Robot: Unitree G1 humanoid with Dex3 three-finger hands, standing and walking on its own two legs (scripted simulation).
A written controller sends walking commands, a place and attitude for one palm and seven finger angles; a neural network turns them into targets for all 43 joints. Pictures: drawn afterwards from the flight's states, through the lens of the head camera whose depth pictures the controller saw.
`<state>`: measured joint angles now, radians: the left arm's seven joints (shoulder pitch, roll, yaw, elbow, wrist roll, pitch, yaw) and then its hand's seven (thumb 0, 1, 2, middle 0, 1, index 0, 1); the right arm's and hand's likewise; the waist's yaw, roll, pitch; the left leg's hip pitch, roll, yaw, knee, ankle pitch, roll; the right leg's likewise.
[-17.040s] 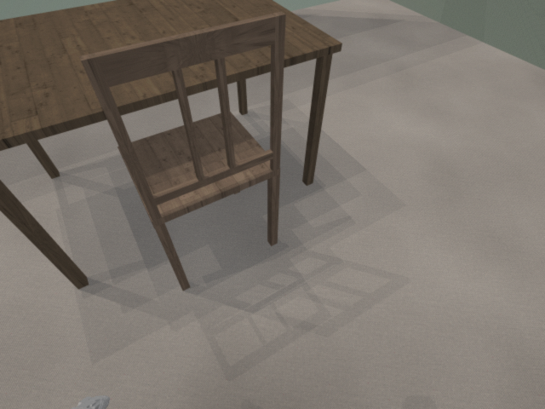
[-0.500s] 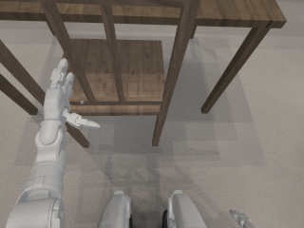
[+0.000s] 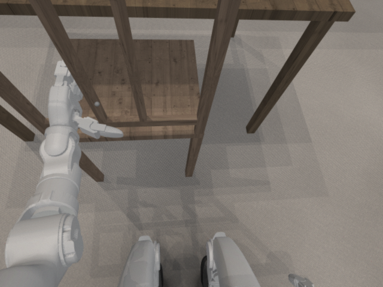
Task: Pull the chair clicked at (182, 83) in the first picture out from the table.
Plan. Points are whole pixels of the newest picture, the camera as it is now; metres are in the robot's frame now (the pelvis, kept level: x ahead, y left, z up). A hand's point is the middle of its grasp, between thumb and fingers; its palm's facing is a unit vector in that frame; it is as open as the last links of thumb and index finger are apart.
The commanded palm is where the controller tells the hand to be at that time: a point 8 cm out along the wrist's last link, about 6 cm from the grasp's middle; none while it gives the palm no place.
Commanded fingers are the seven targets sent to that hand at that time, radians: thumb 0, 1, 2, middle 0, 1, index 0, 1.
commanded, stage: push the fingers through the gap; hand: left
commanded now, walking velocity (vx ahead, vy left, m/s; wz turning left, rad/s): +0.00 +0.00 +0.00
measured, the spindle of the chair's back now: (79, 74) +0.52 +0.20 +0.07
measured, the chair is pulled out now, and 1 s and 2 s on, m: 0.00 0.00 0.01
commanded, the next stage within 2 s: hook a spindle and tug to test in 0.52 s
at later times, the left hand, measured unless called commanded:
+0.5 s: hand (95, 100) +0.48 +0.18 +0.03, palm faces +0.04 -1.00 -0.03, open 16.9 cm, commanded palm +0.46 +0.22 +0.03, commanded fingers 0.00 -0.50 0.30 -0.06 -0.08 -0.06 -0.08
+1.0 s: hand (96, 98) +0.49 +0.18 +0.03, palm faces +0.03 -1.00 -0.03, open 15.2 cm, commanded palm +0.46 +0.21 +0.03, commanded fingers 0.00 -0.22 0.42 -0.41 -1.18 -0.41 -1.18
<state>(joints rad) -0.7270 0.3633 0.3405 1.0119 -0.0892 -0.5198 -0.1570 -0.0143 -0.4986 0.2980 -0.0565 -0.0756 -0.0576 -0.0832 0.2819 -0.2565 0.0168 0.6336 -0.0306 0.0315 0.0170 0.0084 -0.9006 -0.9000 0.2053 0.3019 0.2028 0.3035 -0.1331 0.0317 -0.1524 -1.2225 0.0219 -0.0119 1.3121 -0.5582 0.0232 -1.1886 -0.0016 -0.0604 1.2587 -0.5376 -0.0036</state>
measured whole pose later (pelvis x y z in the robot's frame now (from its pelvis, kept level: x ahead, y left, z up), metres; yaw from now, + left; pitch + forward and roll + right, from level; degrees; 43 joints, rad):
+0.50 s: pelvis +0.00 +0.00 +0.00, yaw +0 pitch +27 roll -3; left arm -0.72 0.38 0.35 1.01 -0.09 -0.52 -0.17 -0.01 -0.50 0.30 -0.06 -0.08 -0.06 -0.08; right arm 0.31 -0.25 0.01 0.63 -0.03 0.08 0.03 0.01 -0.90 -0.90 0.21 0.30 0.20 0.30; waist -0.14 0.03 -0.15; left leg -1.21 0.03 -0.01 1.29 -0.56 0.02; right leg -1.17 0.01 -0.06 1.23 -0.53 0.00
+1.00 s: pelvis +0.00 +0.00 +0.00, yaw +0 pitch +28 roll -4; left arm -0.77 0.38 0.35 1.05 -0.08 -0.53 -0.16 -0.01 -0.48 0.30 -0.24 -0.66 -0.25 -0.67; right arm 0.28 -0.25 0.02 0.63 -0.04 0.08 0.02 0.01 -0.90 -0.90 0.21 0.30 0.20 0.30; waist -0.15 0.03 -0.15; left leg -1.24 0.02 -0.02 1.32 -0.56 0.03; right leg -1.20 0.00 -0.06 1.25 -0.54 0.00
